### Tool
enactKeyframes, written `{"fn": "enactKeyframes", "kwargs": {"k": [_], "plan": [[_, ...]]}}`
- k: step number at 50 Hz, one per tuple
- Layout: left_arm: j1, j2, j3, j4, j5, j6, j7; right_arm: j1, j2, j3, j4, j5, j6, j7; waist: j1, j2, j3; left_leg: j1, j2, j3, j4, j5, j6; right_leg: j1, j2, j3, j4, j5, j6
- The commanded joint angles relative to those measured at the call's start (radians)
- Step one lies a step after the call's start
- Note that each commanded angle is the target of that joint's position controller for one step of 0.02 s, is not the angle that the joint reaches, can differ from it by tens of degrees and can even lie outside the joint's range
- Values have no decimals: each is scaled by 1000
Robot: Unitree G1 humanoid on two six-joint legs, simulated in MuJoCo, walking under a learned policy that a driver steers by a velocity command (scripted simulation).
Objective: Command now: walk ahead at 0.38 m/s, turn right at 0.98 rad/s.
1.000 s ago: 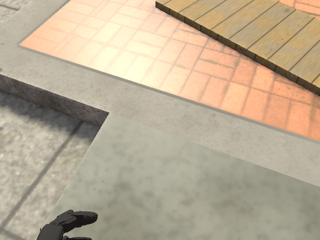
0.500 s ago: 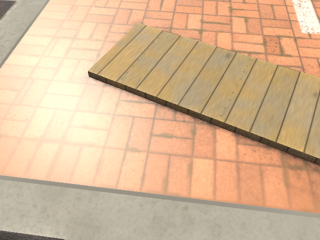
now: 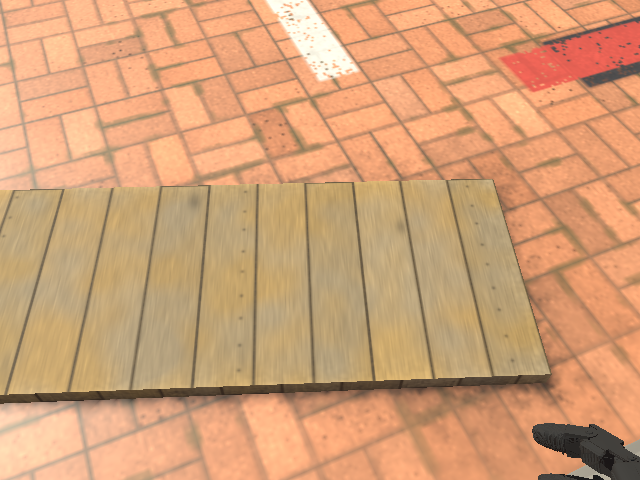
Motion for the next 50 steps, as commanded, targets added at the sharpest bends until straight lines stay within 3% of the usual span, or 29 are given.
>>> {"fn": "enactKeyframes", "kwargs": {"k": [1,2,4,6,8,9,10,11,12,13,14,15,17,19,21,25,28,29,30,31,32,35,38,41,43,44,46,48,50], "plan": [[-155,126,45,-120,-23,-49,30,-41,-147,-51,-102,-25,-11,-18,-70,130,-3,14,-22,82,-373,23,-5,-70,-200,321,-292,779,-72],[-128,125,50,-99,-20,-33,45,-101,-99,-38,-111,-34,-10,-13,-47,123,-23,67,-78,124,-530,109,-10,-86,-144,266,-253,818,-30],[-70,151,67,-68,-25,19,76,-117,-50,-28,-104,-8,-7,-2,-10,31,-152,301,-208,180,-833,392,-18,-110,-75,239,-177,743,76],[-41,149,69,-62,-27,45,85,-109,-92,-53,-107,28,4,8,-13,-62,-205,467,-263,160,-948,532,-23,-104,-71,296,-115,682,154],[-99,131,68,-92,-27,43,79,-52,-157,-83,-100,33,15,5,-72,-117,-214,606,-214,87,-1057,639,-15,-87,-57,339,33,565,213],[-144,110,61,-112,-23,37,70,89,-169,-96,-55,24,19,-3,-146,-103,-270,752,-140,49,-1164,832,5,-75,-14,286,224,377,251],[-102,-2,23,-120,10,44,55,193,-146,-83,-19,2,30,-16,-145,-30,-374,970,81,-107,-1049,957,81,-173,1,232,489,-333,243],[13,-50,0,-147,31,42,47,200,-155,-67,-50,-61,37,-19,-81,126,-461,1065,325,-324,-854,1554,208,-303,2,258,790,-604,242],[173,71,19,-163,-5,43,20,123,-184,-77,-48,-69,37,-7,27,244,-591,1065,519,-571,-925,1241,398,-353,-87,285,1005,-471,267],[103,172,46,-142,-20,58,16,-29,-165,-84,-96,-52,47,-12,27,195,-501,927,439,-518,-1016,776,427,-397,-182,190,1038,-312,291],[-8,205,59,-144,-10,73,24,-72,-92,-60,-113,-37,62,-24,-3,90,-374,748,311,-377,-1071,488,360,-393,-215,137,979,-205,298],[-45,193,58,-153,-5,91,36,-89,-82,-44,-112,-26,80,-31,7,28,-290,587,235,-293,-1112,395,315,-344,-216,116,936,-174,301],[-90,107,26,-185,4,96,40,-77,-139,-59,-57,-15,94,-28,22,23,-166,374,154,-151,-1159,420,281,-257,-234,73,727,-181,277],[-106,41,-2,-187,9,74,46,-36,-171,-73,-15,-22,93,-16,12,64,-204,370,131,-69,-1162,599,300,-182,-231,28,548,-215,259],[-111,38,-12,-172,16,62,44,-39,-176,-77,4,-11,98,-6,9,95,-263,398,151,-42,-1154,638,319,-102,-244,24,401,-168,243],[-143,78,-7,-158,21,79,32,-14,-199,-80,37,13,116,3,-7,145,-232,361,173,-45,-1170,308,303,17,-235,3,153,-56,200],[-105,83,1,-140,33,87,19,60,-161,-62,80,23,124,4,17,128,-188,207,120,5,-1108,39,186,240,-221,-7,-119,25,116],[-76,130,6,-148,47,86,23,89,-104,-44,79,2,121,12,9,-50,-194,88,34,109,-894,-94,90,334,-400,227,-234,36,50],[-132,182,17,-154,72,84,23,34,-113,-51,33,-5,114,5,10,-263,-151,42,-62,172,-738,-178,35,119,-602,469,-358,-30,-98],[-194,148,8,-170,82,65,29,3,-190,-75,39,-1,118,-3,15,-180,-103,104,-21,98,-567,-145,13,30,-561,426,-368,-18,-114],[-254,102,-5,-165,76,48,31,46,-186,-81,60,5,126,-4,-27,-159,-95,109,-24,95,-516,-94,2,6,-514,344,-351,15,-79],[-302,49,-21,-144,48,27,30,127,-149,-79,117,-7,141,-13,-56,-108,-108,191,-11,103,-470,5,-35,0,-416,206,-285,254,-19],[-256,30,-20,-117,42,35,28,85,-90,-51,101,6,134,-6,-21,-115,-138,253,-8,121,-660,-25,-38,76,-396,184,-221,366,-26],[-223,33,-18,-89,29,46,31,106,-83,-42,111,8,130,2,-32,-114,-150,371,-27,142,-957,83,-22,117,-393,219,-176,337,-24],[-159,6,-25,-61,32,30,30,140,-145,-46,120,-19,128,2,-21,-33,-157,534,38,56,-1048,410,15,38,-338,196,-147,201,66],[-119,21,-14,-64,37,20,24,120,-219,-66,133,-13,128,2,36,95,-131,486,39,72,-976,353,60,13,-273,118,-165,122,108],[-194,37,-8,-50,43,27,29,138,-112,-42,144,-12,121,11,-28,61,-140,393,1,87,-1027,-19,86,78,-223,53,-121,-88,149],[-172,61,10,-48,22,34,32,157,-164,-60,148,3,117,4,-26,87,-39,310,13,38,-1069,-383,122,-37,-210,42,-77,-412,123],[-196,40,12,-66,-2,-3,22,195,-185,-67,146,16,92,-1,-40,148,30,341,123,-133,-1173,-494,191,-156,-220,15,-10,-337,113]]}}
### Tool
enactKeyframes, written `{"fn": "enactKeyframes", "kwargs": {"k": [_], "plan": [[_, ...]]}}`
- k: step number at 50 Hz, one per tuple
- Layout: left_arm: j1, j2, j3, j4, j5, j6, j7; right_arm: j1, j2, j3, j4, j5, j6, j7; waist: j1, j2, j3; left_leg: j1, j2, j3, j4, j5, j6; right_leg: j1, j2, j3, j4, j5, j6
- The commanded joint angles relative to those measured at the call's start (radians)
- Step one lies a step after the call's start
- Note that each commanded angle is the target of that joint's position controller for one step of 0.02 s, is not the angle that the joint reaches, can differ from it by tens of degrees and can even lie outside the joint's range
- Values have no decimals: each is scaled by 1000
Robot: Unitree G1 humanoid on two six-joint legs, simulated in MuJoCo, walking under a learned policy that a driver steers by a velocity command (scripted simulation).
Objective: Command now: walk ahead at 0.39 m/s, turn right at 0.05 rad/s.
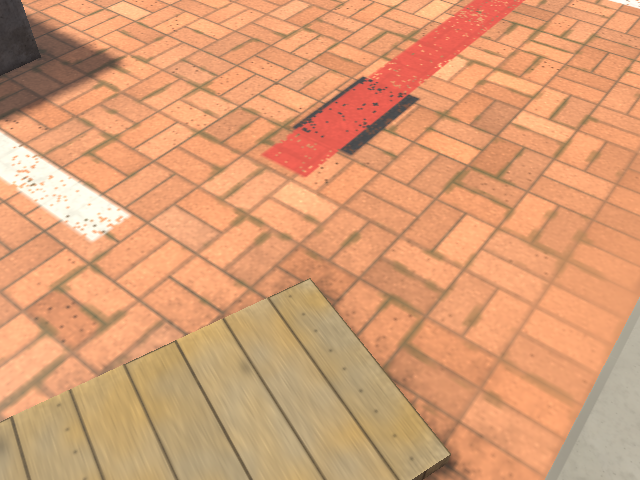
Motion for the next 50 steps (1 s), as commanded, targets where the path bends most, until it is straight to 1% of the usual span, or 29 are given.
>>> {"fn": "enactKeyframes", "kwargs": {"k": [1,3,6,7,8,9,11,17,22,24,25,26,27,28,29,31,33,36,37,39,40,41,42,43,44,45,46,48,50], "plan": [[-88,88,42,-92,-26,-61,-8,40,-199,-59,-44,20,-40,-8,-14,205,137,-34,244,-367,-386,-481,175,-173,-6,-66,51,-22,-24],[-75,75,45,-86,-25,-87,-17,6,-203,-61,-55,35,-50,-7,10,218,146,-94,302,-419,-440,-432,202,-113,-39,-65,91,28,-48],[146,67,56,12,-14,-102,-23,-121,-145,-41,-106,42,-53,8,120,151,117,-272,143,-166,-264,-253,123,254,15,-134,-132,94,-71],[312,134,66,43,71,-98,-33,-142,-130,-49,-109,-32,-37,29,192,-81,71,-435,18,-31,29,-183,92,483,-89,74,-301,-52,-92],[403,261,100,49,81,-97,-33,-211,-63,-32,-190,-33,-42,38,218,-351,59,-699,-76,69,349,-125,60,579,-359,586,-495,-390,-187],[380,227,90,40,73,-88,-27,-243,-109,-43,-213,-51,-43,40,192,-185,98,-773,-14,-62,467,-77,85,516,-425,722,-507,-413,-245],[287,184,75,22,56,-93,-23,-213,-110,-43,-193,-34,-50,60,109,-41,101,-751,51,-65,510,84,80,451,-359,525,-485,-302,-203],[263,140,50,55,32,-109,-13,-250,-78,-22,-201,-32,-22,94,55,-88,136,-565,64,29,337,257,11,279,-223,184,-596,46,-154],[366,166,51,122,37,-94,-9,-407,-67,-3,-266,-27,-16,89,107,-74,182,-510,31,124,128,174,69,407,-266,98,-588,410,-151],[382,198,47,149,34,-87,-14,-258,-91,-15,-239,-30,-15,61,32,-72,30,-156,-109,243,147,-39,130,350,-250,-17,-328,1153,-134],[378,205,43,162,24,-87,-12,-64,-112,-33,-185,-28,-23,42,-67,-42,-96,180,-125,204,125,27,158,213,-230,-57,-49,1331,-101],[339,217,43,153,3,-93,-11,133,-165,-65,-131,-37,-25,27,-168,-7,-236,568,-26,44,84,31,199,-73,-200,-64,240,1104,-50],[214,173,36,105,13,-101,-21,301,-249,-94,-72,-37,-27,11,-248,152,-319,756,200,-261,-60,-221,223,-312,-76,-59,573,218,-27],[-6,102,31,48,37,-117,-26,434,-251,-81,-22,-38,-41,1,-307,116,-239,700,255,-321,-98,-9,156,-403,-33,127,715,-123,-51],[-25,48,17,-3,6,-116,-24,311,-260,-73,-22,-64,-42,-14,-205,84,-127,631,287,-411,-216,120,180,-548,1,139,722,-29,-46],[43,105,19,20,27,-87,-32,87,-158,-54,-59,-45,-39,-13,-58,91,-16,372,273,-412,-353,-95,240,-525,-113,42,682,88,-28],[30,100,22,21,33,-39,-45,-40,-65,-26,-64,-41,-58,2,37,119,63,124,204,-244,-410,-12,209,-369,-126,36,594,59,24],[-10,122,27,-36,28,8,-70,-143,-133,-46,-42,-41,-95,4,153,169,124,-60,123,-58,-541,73,188,-187,-134,-36,414,150,49],[8,124,24,-33,21,8,-74,-176,-148,-53,-39,-38,-99,9,181,152,128,-140,74,1,-543,74,180,-37,-134,-65,269,183,55],[46,129,29,-3,7,9,-63,-117,-209,-72,-2,-34,-93,7,181,129,120,-202,117,-15,-566,168,231,232,-61,-159,144,91,61],[145,152,45,34,8,13,-46,-130,-232,-77,4,-36,-86,8,228,103,85,-171,129,-8,-439,372,239,325,-9,-211,139,38,52],[383,178,67,108,7,8,-28,-186,-235,-74,-3,-44,-79,18,360,26,-11,-207,108,22,-93,556,218,546,-9,-180,63,71,33],[589,232,88,179,10,0,-12,-188,-175,-60,2,-54,-73,27,424,-60,-108,-301,12,5,343,274,182,720,-80,-76,-9,3,59],[520,273,81,165,67,-27,-3,-186,-14,-21,-88,-13,-78,38,306,-410,-79,-545,-130,-78,735,-77,161,631,-277,335,-231,-400,81],[252,202,51,76,83,-48,-11,-99,-41,-14,-113,31,-78,31,139,-299,-5,-571,-89,-178,844,61,166,440,-368,610,-451,-404,71],[88,175,45,22,69,-59,-18,-33,-104,-27,-95,28,-68,32,47,-146,40,-552,-10,-129,854,177,147,319,-409,565,-467,-420,21],[45,167,44,14,63,-71,-25,2,-132,-28,-72,16,-51,37,15,-60,74,-510,41,-85,835,199,122,239,-396,462,-471,-292,-17],[62,153,37,49,46,-104,-19,-4,-114,-27,-67,-12,-16,63,-7,-40,107,-482,92,-89,812,188,92,163,-341,259,-497,-150,-27],[117,143,36,92,31,-136,-18,-59,-108,-30,-90,-6,12,86,0,-53,167,-541,120,-77,775,263,85,169,-325,105,-540,0,-2]]}}
Over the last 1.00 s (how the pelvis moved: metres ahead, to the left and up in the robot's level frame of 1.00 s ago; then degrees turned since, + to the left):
0.24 0.04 0.01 -28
